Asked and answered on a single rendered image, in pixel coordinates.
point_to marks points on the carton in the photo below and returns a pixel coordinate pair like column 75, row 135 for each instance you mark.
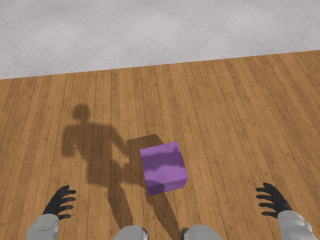
column 164, row 168

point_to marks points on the robot left hand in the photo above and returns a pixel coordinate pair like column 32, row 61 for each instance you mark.
column 53, row 207

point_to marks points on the right robot thigh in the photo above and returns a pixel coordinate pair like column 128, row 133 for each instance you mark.
column 201, row 232

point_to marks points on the robot left forearm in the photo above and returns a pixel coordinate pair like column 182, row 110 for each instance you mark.
column 45, row 227

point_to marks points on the left robot thigh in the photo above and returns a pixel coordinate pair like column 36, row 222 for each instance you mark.
column 132, row 232

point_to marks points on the robot right hand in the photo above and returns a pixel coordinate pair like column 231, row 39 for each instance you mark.
column 279, row 203

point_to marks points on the robot right forearm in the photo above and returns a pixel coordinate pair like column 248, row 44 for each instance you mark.
column 293, row 227

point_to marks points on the robot thigh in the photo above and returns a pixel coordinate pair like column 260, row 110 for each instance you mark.
column 201, row 232
column 132, row 232

